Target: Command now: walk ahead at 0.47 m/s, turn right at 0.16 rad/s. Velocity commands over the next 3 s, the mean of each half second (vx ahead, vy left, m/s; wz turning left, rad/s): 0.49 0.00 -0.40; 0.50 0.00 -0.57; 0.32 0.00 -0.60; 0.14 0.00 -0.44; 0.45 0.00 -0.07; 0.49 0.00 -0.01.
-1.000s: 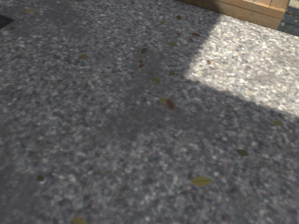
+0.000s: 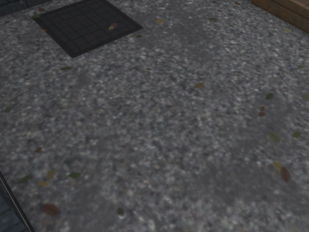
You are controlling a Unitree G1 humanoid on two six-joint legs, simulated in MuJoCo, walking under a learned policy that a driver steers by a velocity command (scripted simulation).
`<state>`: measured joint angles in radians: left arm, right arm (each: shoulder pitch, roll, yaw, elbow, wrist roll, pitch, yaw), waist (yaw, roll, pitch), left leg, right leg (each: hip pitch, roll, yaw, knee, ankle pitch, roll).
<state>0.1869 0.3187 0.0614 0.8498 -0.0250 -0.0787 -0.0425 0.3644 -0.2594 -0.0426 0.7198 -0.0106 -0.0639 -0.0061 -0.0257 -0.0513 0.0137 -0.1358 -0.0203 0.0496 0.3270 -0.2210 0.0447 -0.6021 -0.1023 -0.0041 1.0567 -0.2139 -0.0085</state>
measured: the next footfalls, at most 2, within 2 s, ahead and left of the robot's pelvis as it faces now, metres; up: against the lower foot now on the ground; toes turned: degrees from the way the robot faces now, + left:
right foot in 0.30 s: +0.34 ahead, -0.13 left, +0.00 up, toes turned -10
left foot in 0.78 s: +0.67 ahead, -0.03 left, +0.00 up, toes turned -30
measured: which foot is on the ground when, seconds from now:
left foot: down 0.00-0.32, up 0.34-0.76, down 0.78-1.00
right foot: up 0.00-0.28, down 0.30-0.78, up 0.80-1.00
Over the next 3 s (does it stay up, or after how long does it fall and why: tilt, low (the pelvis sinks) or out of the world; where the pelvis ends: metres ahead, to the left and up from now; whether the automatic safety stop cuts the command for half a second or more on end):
stays up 1.05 -0.82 0.00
